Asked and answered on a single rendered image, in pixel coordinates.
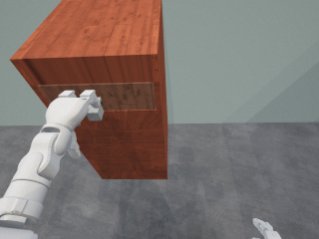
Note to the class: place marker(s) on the handle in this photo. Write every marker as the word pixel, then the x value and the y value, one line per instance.
pixel 95 114

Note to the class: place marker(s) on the left robot forearm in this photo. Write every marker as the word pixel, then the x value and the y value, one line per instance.
pixel 22 203

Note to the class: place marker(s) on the cabinet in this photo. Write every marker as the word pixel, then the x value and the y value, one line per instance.
pixel 106 42

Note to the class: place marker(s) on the robot left upper arm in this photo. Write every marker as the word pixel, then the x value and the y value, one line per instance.
pixel 13 233

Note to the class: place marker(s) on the robot left hand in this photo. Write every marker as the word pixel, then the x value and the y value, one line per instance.
pixel 68 111

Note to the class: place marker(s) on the drawer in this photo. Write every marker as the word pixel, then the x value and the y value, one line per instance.
pixel 115 96

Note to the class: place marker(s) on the robot right hand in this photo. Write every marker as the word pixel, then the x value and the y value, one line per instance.
pixel 265 229

